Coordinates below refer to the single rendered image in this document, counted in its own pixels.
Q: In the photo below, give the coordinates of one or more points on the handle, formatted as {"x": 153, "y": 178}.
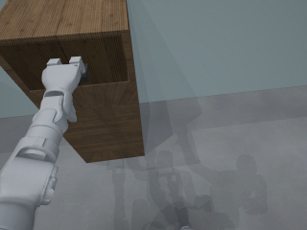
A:
{"x": 85, "y": 77}

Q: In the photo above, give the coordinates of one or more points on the robot left upper arm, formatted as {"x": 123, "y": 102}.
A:
{"x": 27, "y": 184}

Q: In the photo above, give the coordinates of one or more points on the drawer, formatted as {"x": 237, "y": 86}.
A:
{"x": 105, "y": 56}

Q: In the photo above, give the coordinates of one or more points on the left robot hand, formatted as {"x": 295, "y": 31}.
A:
{"x": 64, "y": 76}

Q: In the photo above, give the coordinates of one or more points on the cabinet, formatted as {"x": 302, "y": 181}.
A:
{"x": 108, "y": 115}

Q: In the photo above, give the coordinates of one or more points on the left robot forearm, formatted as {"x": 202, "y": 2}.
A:
{"x": 43, "y": 137}

